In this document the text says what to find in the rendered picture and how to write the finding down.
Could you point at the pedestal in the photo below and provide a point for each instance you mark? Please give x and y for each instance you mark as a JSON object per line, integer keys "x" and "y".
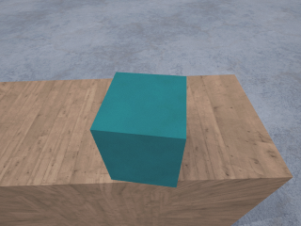
{"x": 52, "y": 172}

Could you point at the carton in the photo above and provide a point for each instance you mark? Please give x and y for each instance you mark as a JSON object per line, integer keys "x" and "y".
{"x": 140, "y": 128}

